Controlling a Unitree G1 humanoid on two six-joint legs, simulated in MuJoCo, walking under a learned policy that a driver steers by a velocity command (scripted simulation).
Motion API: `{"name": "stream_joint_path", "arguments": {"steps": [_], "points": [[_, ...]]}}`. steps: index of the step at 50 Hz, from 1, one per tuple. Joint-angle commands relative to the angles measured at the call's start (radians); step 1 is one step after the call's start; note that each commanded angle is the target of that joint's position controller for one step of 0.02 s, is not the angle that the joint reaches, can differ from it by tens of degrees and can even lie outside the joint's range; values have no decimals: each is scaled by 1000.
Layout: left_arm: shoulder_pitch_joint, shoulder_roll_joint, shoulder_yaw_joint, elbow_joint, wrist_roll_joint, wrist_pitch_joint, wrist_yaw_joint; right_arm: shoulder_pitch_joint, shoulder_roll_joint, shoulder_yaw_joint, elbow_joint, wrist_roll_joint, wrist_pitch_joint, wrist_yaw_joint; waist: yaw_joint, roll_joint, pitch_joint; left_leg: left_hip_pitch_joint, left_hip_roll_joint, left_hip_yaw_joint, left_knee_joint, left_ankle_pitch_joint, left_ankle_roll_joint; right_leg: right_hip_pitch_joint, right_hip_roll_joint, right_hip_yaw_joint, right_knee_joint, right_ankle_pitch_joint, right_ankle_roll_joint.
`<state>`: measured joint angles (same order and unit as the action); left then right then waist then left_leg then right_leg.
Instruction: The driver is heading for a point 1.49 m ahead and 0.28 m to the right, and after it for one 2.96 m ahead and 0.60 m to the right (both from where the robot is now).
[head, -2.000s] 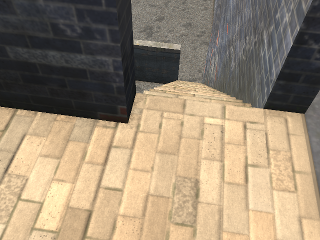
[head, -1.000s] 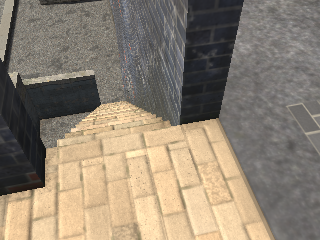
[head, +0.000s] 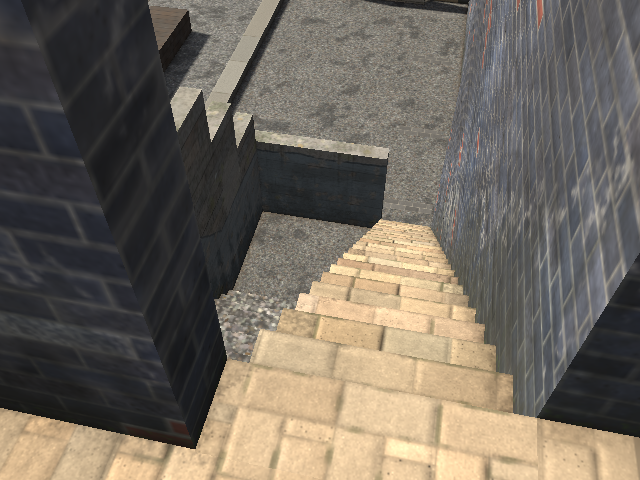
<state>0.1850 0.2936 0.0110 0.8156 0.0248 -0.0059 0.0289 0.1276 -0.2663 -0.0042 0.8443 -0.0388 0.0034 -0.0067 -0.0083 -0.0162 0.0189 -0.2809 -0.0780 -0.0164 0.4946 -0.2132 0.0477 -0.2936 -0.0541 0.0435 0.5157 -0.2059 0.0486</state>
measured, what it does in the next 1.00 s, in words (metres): shifts its weight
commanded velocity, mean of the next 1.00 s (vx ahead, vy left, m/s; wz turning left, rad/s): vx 0.01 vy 0.00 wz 0.02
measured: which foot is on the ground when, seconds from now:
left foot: down 0.00-1.00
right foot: down 0.00-1.00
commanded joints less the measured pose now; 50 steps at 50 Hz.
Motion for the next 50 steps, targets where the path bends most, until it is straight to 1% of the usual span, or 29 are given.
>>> {"name": "stream_joint_path", "arguments": {"steps": [1,2,4,6,7,8,9,10,12,20,21,26,32,48,50], "points": [[-61,124,23,-65,3,-16,-17,21,-154,-27,-19,0,-11,-10,-8,-76,-75,50,91,-88,-70,12,-16,65,-43,51,-97,127,-65],[-50,132,23,-53,5,-20,-22,6,-149,-25,-13,7,-5,-17,0,-53,-76,49,99,-92,-59,53,-6,79,-25,35,-89,136,-45],[-33,131,20,-31,0,-25,-21,1,-146,-21,-5,10,6,-21,3,-46,-64,50,108,-101,-56,120,1,90,-15,27,-80,165,-38],[-19,128,16,-17,-4,-21,-18,3,-143,-19,13,13,7,-23,9,-24,-66,61,109,-98,-52,150,-1,101,-12,23,-77,187,-42],[-15,119,12,-11,-2,-15,-16,8,-125,-12,23,17,2,-20,15,-17,-70,63,114,-95,-45,161,-4,114,-9,24,-76,188,-44],[17,102,10,10,-15,-16,-19,39,-111,-11,50,19,1,-16,8,4,-72,85,107,-88,-43,169,-6,108,-14,17,-75,176,-44],[16,109,10,16,-16,-16,-21,36,-115,-11,60,20,1,-14,10,6,-56,89,107,-87,-41,176,-9,97,-9,14,-77,169,-45],[6,114,11,20,-13,-16,-22,30,-118,-11,69,19,2,-15,8,8,-49,92,108,-87,-41,179,-11,90,-6,13,-80,166,-45],[-6,118,12,27,-10,-17,-23,27,-125,-12,88,17,4,-18,4,12,-44,100,110,-87,-41,182,-15,86,-3,12,-83,167,-48],[9,101,7,68,-14,-8,-20,37,-123,-6,164,20,5,-29,0,21,-29,113,111,-77,-49,165,-30,87,11,5,-98,148,-57],[25,96,7,75,-14,-10,-22,45,-115,-5,172,24,8,-25,-1,34,-16,107,108,-75,-54,163,-35,89,14,7,-99,135,-58],[44,84,5,97,-14,-11,-22,60,-110,-4,207,22,11,-26,-4,15,-6,111,106,-68,-60,135,-44,78,19,5,-113,105,-61],[73,67,3,117,-16,-10,-19,82,-91,0,240,21,11,-31,-5,9,11,103,103,-59,-69,101,-52,65,25,6,-129,62,-63],[150,21,-2,156,-20,-9,-14,162,-39,9,292,22,7,-40,-4,17,47,75,101,-41,-85,44,-65,39,35,12,-159,-21,-74],[164,16,-1,161,-21,-8,-13,173,-34,9,292,25,1,-43,0,23,53,70,98,-43,-94,36,-61,42,36,9,-158,-19,-73]]}}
